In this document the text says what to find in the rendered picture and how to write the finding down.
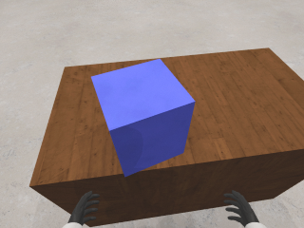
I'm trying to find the carton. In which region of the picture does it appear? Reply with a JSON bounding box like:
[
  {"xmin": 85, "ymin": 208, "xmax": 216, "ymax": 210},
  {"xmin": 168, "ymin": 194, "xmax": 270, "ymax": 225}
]
[{"xmin": 91, "ymin": 59, "xmax": 196, "ymax": 177}]

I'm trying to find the right robot hand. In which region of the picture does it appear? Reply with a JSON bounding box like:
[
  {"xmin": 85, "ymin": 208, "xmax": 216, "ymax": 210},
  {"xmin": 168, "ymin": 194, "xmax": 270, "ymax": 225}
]
[{"xmin": 223, "ymin": 190, "xmax": 259, "ymax": 228}]

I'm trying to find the left robot hand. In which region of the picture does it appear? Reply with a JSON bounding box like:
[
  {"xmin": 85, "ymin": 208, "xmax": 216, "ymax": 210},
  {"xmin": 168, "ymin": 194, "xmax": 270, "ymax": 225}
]
[{"xmin": 68, "ymin": 191, "xmax": 100, "ymax": 226}]

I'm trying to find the pedestal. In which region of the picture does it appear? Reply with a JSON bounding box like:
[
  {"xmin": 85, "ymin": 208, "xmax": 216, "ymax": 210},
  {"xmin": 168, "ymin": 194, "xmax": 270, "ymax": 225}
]
[{"xmin": 29, "ymin": 47, "xmax": 304, "ymax": 227}]

